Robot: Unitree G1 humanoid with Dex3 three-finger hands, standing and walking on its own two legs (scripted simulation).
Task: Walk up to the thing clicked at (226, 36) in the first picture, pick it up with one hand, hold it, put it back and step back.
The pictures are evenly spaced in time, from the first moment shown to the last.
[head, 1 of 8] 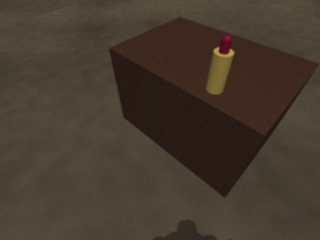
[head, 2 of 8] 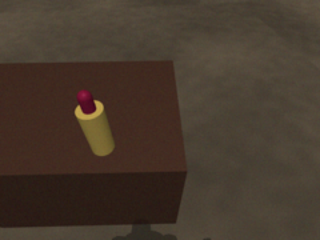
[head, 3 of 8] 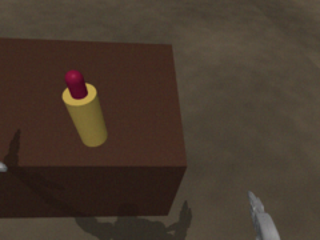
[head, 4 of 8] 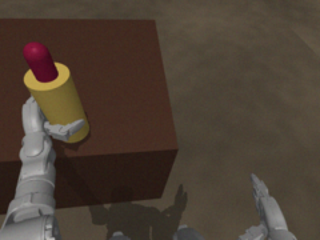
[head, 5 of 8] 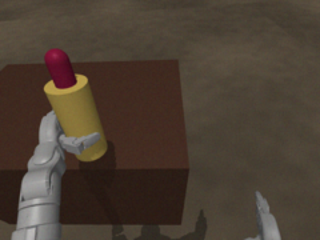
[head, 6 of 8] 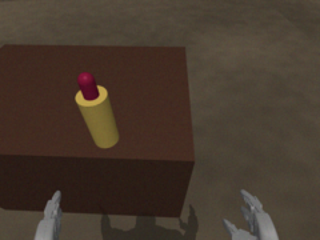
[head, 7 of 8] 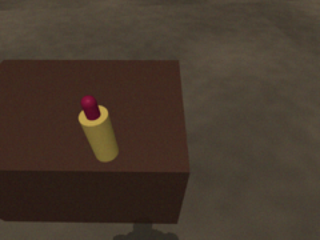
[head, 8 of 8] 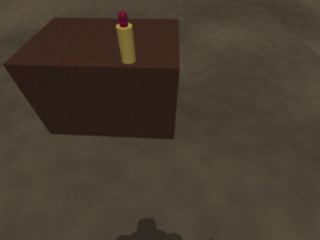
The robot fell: no
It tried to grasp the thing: yes
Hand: left
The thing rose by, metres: 0.23
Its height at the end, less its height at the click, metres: +0.00
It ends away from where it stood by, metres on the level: 0.03
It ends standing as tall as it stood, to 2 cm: yes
